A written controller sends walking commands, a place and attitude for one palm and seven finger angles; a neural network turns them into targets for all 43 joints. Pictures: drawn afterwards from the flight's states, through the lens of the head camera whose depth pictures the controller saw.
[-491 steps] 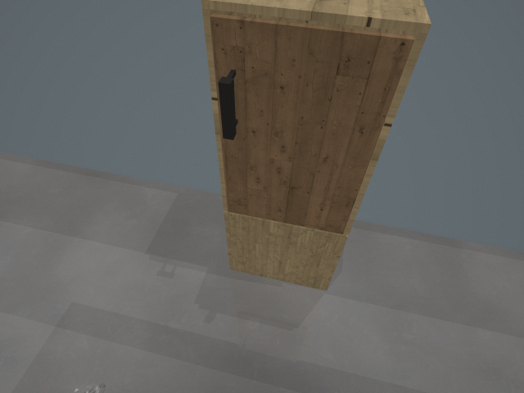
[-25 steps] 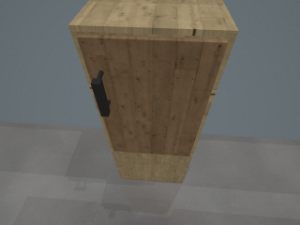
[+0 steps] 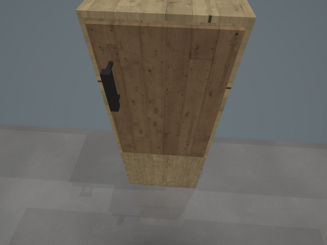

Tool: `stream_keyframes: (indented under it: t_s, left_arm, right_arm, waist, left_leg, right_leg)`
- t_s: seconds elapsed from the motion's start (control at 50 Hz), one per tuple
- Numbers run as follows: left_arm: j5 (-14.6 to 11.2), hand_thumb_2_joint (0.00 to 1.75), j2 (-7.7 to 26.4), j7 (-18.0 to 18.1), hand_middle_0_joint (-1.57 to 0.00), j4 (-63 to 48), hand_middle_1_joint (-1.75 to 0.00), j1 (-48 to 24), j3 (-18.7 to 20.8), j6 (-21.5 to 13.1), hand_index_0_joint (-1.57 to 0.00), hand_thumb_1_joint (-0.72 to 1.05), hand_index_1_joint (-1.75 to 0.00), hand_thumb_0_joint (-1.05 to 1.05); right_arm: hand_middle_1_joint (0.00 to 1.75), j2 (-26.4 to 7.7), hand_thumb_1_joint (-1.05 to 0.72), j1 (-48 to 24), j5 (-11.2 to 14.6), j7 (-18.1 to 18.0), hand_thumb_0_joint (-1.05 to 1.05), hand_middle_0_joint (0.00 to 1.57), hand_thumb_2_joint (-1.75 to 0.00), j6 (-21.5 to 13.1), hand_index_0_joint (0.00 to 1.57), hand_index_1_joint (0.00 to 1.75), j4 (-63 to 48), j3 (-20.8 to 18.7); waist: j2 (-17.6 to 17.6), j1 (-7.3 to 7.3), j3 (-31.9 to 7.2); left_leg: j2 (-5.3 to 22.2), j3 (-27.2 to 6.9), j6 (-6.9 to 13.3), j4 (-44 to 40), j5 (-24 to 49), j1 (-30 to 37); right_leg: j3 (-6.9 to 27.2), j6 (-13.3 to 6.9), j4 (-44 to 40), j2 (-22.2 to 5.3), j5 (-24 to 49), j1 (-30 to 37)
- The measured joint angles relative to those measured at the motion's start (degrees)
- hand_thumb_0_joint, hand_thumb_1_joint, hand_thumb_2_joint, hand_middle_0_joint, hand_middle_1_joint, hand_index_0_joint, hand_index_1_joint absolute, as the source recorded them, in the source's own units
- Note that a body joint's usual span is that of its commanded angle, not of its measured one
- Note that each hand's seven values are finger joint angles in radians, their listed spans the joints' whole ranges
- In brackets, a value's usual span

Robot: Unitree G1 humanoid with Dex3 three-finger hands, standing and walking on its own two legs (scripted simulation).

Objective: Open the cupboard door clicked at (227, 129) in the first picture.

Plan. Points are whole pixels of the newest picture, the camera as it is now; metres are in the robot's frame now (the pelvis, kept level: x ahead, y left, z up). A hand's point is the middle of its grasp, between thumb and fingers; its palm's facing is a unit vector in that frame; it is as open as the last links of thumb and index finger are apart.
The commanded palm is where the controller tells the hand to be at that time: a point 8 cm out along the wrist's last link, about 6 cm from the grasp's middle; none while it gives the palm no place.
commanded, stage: come to a stop and stand still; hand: left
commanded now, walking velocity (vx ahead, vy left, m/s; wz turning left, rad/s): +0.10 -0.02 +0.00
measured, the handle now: (112, 87) +0.51 +0.18 +0.09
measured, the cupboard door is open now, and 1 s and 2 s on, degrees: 0 0 0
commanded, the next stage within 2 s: look again from close up in 1.10 s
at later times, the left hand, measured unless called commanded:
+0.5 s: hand out of the picture +0.05 +0.21 -0.16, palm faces +0.05 -0.97 -0.25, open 7.4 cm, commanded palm none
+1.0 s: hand out of the picture +0.06 +0.27 -0.14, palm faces +0.00 -0.94 -0.34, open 7.4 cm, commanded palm none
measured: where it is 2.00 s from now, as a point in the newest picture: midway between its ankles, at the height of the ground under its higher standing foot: outside the picture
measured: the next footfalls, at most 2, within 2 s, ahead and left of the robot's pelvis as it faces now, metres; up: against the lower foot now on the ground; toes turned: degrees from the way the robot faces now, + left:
none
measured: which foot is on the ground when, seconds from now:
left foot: down 0.00-1.00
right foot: down 0.00-1.00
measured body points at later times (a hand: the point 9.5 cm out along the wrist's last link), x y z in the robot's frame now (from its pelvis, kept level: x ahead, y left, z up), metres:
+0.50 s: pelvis +0.02 +0.01 +0.00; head +0.00 +0.01 +0.45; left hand +0.05 +0.26 -0.14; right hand +0.08 -0.24 -0.14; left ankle -0.01 +0.11 -0.73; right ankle +0.05 -0.10 -0.73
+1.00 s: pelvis +0.00 +0.03 +0.01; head -0.02 +0.03 +0.46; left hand +0.06 +0.32 -0.12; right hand +0.08 -0.26 -0.12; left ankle -0.01 +0.11 -0.73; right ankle +0.05 -0.10 -0.73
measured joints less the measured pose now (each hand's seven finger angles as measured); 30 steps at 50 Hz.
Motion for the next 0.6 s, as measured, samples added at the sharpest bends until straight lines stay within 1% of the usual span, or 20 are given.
stream_keyframes:
  t_s: [0.08, 0.18, 0.22, 0.28, 0.34, 0.46, 0.6]
  left_arm:
    - [0.06, 0.89, 0.21, -0.28, -0.2, 0.15, -0.3, 0.93, -0.2, -1.02, -0.2, 0.91, -0.3, 0.0]
    - [-0.07, 0.9, 0.07, 0.03, -0.2, 1.55, -0.3, 3.52, -0.42, -1.68, -0.2, 0.92, -0.3, 0.0]
    - [-0.02, 0.9, 0.2, 0.03, -0.2, 1.32, -0.3, 5.1, -1.48, -1.99, -0.2, 0.92, -0.3, 0.0]
    - [-0.25, 0.89, 0.03, 0.23, -0.2, 1.38, -0.3, 7.81, -1.94, -2.43, -0.2, 0.91, -0.3, 0.0]
    - [-0.33, 0.89, 0.03, 0.41, -0.2, 1.67, -0.3, 9.31, -1.85, -2.47, -0.2, 0.91, -0.3, 0.0]
    - [-0.46, 0.89, 1.13, 0.48, -0.2, 0.94, -0.3, 8.07, -1.47, -2.88, -0.2, 0.91, -0.3, 0.0]
    - [-0.37, 0.89, 3.96, 0.17, -0.2, -0.33, -0.3, 3.76, -1.32, -2.89, -0.2, 0.9, -0.3, 0.0]
  right_arm:
    - [0.3, 0.0, -0.91, 2.34, -0.25, 0.29, 0.0, 0.19, -0.9, -0.43, 0.2, 0.3, 1.51, 0.78]
    - [0.3, 0.62, -0.91, 4.14, -0.05, 0.13, 0.0, 0.19, -0.9, -0.49, 0.2, 0.3, 2.84, 1.45]
    - [0.3, 0.52, -0.91, 4.6, -0.11, 0.51, 0.0, 0.19, -0.9, -0.28, 0.2, 0.3, 1.68, 1.71]
    - [0.3, -0.13, -0.91, 5.36, 0.1, 0.41, 0.0, 0.2, -0.9, -0.76, 0.2, 0.3, 0.1, 1.4]
    - [0.3, -1.02, -0.91, 5.11, 0.34, 0.23, 0.0, 0.2, -0.9, -0.95, 0.2, 0.3, -0.71, 1.01]
    - [0.3, -3.28, -0.91, 1.92, 0.81, -0.15, 0.0, 0.2, -0.9, -1.62, 0.2, 0.3, -1.47, 0.54]
    - [0.3, -6.44, -0.91, -3.31, 0.72, 0.22, 0.0, 0.2, -0.9, -1.56, 0.2, 0.3, -2.1, 0.42]
  waist:
    - [-0.05, 0.51, -1.48]
    - [-0.08, 0.78, -1.83]
    - [0.45, 0.1, -1.47]
    - [1.6, -0.75, -2.64]
    - [2.09, -0.87, -3.78]
    - [1.88, 0.07, -3.96]
    - [1.19, 0.74, -3.64]
  left_leg:
    - [-0.11, -0.37, 0.11, -3.26, 1.59, 1.7]
    - [-0.35, -0.49, -0.06, -4.51, 1.62, 3.4]
    - [-0.22, -0.98, -0.17, -3.56, 1.1, 3.0]
    - [0.16, -1.73, -0.19, -0.96, -0.66, 1.96]
    - [0.32, -1.83, -0.03, 0.03, -1.87, 2.44]
    - [-0.05, -1.29, 0.52, -0.68, -2.0, 4.53]
    - [-0.72, -0.85, 1.03, -2.85, -0.28, 6.09]
  right_leg:
    - [-0.19, 0.3, -2.85, 0.02, 0.31, 1.74]
    - [-0.18, 0.22, -4.06, -0.14, 2.27, 3.33]
    - [-0.67, 0.21, -3.6, -0.09, 1.51, 3.36]
    - [-1.45, 0.17, -2.66, 0.18, 0.2, 3.3]
    - [-1.54, 0.28, -2.22, 0.33, -0.66, 4.01]
    - [-0.96, 0.81, -2.4, 0.03, -0.79, 5.71]
    - [-0.46, 1.43, -4.27, -0.55, 0.84, 7.09]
